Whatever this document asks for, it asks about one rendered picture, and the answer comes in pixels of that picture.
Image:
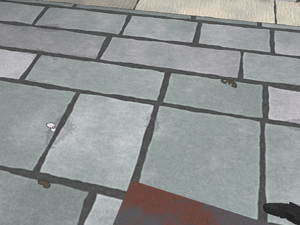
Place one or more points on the right robot hand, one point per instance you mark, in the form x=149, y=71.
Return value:
x=290, y=211

